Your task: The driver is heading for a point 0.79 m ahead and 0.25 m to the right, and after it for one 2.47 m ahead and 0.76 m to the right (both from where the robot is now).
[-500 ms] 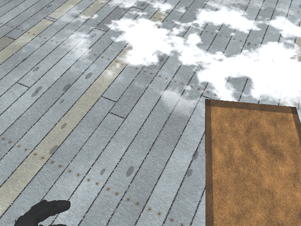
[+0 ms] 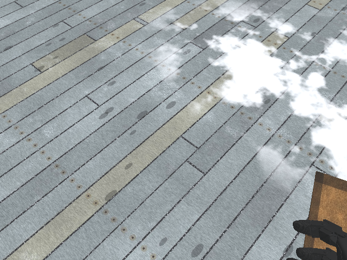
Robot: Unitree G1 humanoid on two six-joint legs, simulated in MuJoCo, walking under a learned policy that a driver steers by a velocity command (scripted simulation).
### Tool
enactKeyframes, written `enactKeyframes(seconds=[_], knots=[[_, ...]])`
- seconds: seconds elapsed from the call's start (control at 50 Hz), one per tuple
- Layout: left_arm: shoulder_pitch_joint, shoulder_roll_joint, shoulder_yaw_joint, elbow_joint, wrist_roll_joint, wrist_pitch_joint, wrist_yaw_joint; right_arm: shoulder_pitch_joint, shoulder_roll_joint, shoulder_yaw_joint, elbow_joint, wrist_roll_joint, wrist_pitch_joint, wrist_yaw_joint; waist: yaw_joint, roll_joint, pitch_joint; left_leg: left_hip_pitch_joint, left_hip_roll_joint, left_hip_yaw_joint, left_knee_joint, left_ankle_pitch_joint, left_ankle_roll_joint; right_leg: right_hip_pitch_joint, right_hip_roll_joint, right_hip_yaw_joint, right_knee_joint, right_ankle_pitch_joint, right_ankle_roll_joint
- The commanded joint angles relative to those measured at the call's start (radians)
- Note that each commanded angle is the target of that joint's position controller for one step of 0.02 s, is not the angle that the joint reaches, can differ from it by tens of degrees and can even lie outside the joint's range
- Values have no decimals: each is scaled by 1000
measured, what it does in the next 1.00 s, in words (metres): walks ahead, turning right: right foot, then left foot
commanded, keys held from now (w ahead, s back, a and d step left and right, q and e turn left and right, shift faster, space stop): w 0.06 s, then w+e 0.94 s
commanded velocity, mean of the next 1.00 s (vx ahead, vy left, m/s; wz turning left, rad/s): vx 0.50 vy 0.00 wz -0.40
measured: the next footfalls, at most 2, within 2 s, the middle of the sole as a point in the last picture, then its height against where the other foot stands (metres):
right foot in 0.52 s outside the picture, level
left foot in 0.98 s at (207, 189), level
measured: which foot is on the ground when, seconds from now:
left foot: down 0.00-0.52, up 0.54-0.96, down 0.98-1.00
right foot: down 0.00-0.00, up 0.02-0.50, down 0.52-1.00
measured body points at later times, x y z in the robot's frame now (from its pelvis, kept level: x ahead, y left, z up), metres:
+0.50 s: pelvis +0.27 -0.03 +0.00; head +0.30 -0.04 +0.44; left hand +0.52 +0.17 -0.09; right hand +0.24 -0.32 -0.13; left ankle +0.11 +0.11 -0.72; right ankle +0.39 -0.15 -0.72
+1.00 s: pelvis +0.56 -0.09 +0.00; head +0.58 -0.10 +0.45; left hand +0.73 +0.16 -0.11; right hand +0.65 -0.41 -0.06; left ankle +0.71 -0.03 -0.73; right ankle +0.39 -0.14 -0.72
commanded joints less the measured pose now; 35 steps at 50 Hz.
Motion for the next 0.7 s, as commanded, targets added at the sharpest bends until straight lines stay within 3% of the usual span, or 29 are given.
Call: enactKeyframes(seconds=[0.02, 0.04, 0.06, 0.08, 0.1, 0.14, 0.16, 0.18, 0.2, 0.28, 0.32, 0.38, 0.42, 0.46, 0.48, 0.5, 0.52, 0.54, 0.56, 0.58, 0.6, 0.62, 0.64, 0.66, 0.7], knots=[[15, 84, -6, -92, 7, -51, -5, 441, -238, -86, 45, -2, 9, -16, -218, 214, -419, 893, 390, -748, -195, -189, 275, -691, 46, 126, 708, -139, -29], [-71, 148, 15, -121, -20, -60, -10, 366, -197, -67, 44, 2, 5, -14, -202, 157, -246, 761, 350, -599, -218, -206, 225, -771, -11, 123, 747, -77, -41], [-124, 140, 14, -131, -21, -61, -9, 300, -167, -57, 39, 2, 3, -12, -174, 106, -156, 621, 301, -472, -241, -150, 195, -754, -54, 99, 706, 16, -43], [-150, 122, 15, -124, -4, -52, -5, 244, -126, -45, 39, -4, 1, -7, -145, 51, -79, 496, 252, -369, -283, -79, 161, -716, -81, 91, 648, 83, -40], [-116, 108, 16, -120, -3, -40, -5, 212, -121, -43, 39, -12, -8, -7, -104, 109, -67, 408, 243, -315, -317, -20, 161, -648, -106, 104, 611, 134, -30], [-84, 69, 10, -102, -4, -14, -5, 191, -115, -48, 57, -12, -27, -5, -76, 102, -54, 316, 230, -232, -374, 34, 166, -584, -112, 109, 583, 182, -8], [-94, 64, 12, -100, -6, -1, 1, 190, -111, -48, 68, -18, -34, -7, -71, 72, -40, 302, 214, -183, -394, 37, 154, -596, -106, 117, 579, 219, -8], [-117, 53, 9, -115, -8, 3, 2, 198, -136, -55, 81, -22, -41, -11, -71, 94, -20, 286, 237, -160, -408, 75, 167, -622, -105, 134, 535, 256, 2], [-147, 55, 10, -126, -3, 4, 2, 209, -134, -56, 94, -23, -44, -15, -80, 71, -1, 299, 235, -121, -412, 120, 164, -651, -103, 150, 483, 302, 10], [-257, 42, 7, -155, 2, -8, -17, 231, -150, -58, 125, -19, -44, -29, -116, 42, 19, 330, 198, 20, -425, 159, 109, -630, -67, 113, 240, 530, -4], [-322, 23, -3, -182, 3, -9, -28, 263, -171, -63, 148, -14, -40, -35, -144, 35, 38, 364, 221, 45, -437, 146, 106, -620, -62, 84, 165, 572, -14], [-396, 22, -7, -228, 2, -7, -45, 308, -185, -69, 183, -2, -21, -39, -168, 30, 61, 490, 258, 76, -397, 182, 91, -666, -54, 63, 88, 522, -43], [-420, 36, -3, -257, 2, -6, -58, 316, -192, -74, 196, 5, -3, -44, -163, 35, 63, 571, 278, 94, -337, 307, 76, -684, -37, 32, 66, 422, -68], [-380, 61, 11, -271, 3, -3, -65, 300, -221, -81, 192, 8, 15, -54, -126, 72, 8, 606, 277, 127, -205, 645, 50, -580, 20, -34, 65, 310, -104], [-299, 90, 28, -259, 2, 0, -65, 292, -230, -84, 187, 7, 25, -61, -79, 87, -49, 602, 265, 145, -77, 804, 34, -468, 63, -65, 67, 268, -127], [-148, 137, 58, -223, -1, 2, -57, 280, -226, -79, 180, 7, 34, -68, 4, 70, -130, 529, 226, 177, 128, 826, 2, -252, 107, -71, 11, 310, -163], [16, 226, 92, -194, -4, 11, -37, 300, -200, -65, 157, -9, 28, -74, 65, -40, -237, 279, 182, 179, 437, 528, -41, 70, -18, 151, -7, 330, -230], [-19, 307, 104, -220, -19, 10, -29, 379, -56, -17, 109, -31, -6, -53, -38, -298, -342, -189, -63, 94, 835, -394, -122, 416, -283, 754, -130, 187, -458], [12, 226, 78, -228, -8, 4, -29, 303, -149, -33, 107, 4, -52, -32, 29, -159, -425, -305, -37, -136, 907, -455, -91, 463, -300, 865, -234, 89, -449], [-14, 171, 65, -226, 3, -3, -25, 205, -180, -41, 75, 40, -74, -21, 39, -114, -286, -361, 14, -131, 880, -384, -64, 368, -261, 696, -235, 133, -389], [-76, 151, 58, -232, 3, -9, -25, 181, -161, -35, 67, 29, -82, -25, -11, -12, -177, -334, 61, -124, 765, -309, -56, 203, -216, 574, -240, 235, -348], [-137, 111, 46, -246, 4, -10, -21, 164, -168, -42, 74, -3, -78, -34, -43, 14, -124, -270, 93, -116, 667, -268, -61, 74, -181, 488, -258, 333, -322], [-165, 109, 41, -264, 16, -11, -17, 177, -170, -47, 71, -14, -68, -35, -75, -26, -88, -199, 103, -115, 633, -251, -72, -30, -160, 445, -269, 477, -328], [-185, 111, 43, -272, 19, -10, -14, 203, -162, -49, 71, -18, -56, -34, -101, -36, -88, -163, 106, -116, 591, -242, -88, -83, -151, 435, -291, 492, -336], [-187, 125, 48, -275, 12, -12, -4, 201, -136, -44, 69, -20, -37, -36, -113, -27, -66, -130, 99, -87, 492, -202, -117, -178, -120, 365, -314, 544, -328]])
Keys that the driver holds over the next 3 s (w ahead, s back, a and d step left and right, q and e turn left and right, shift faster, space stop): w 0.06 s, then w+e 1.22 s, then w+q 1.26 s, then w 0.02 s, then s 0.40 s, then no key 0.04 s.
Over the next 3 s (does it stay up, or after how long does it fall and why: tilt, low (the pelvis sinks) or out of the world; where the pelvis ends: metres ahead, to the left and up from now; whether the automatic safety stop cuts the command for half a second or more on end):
stays up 1.42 -0.51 0.01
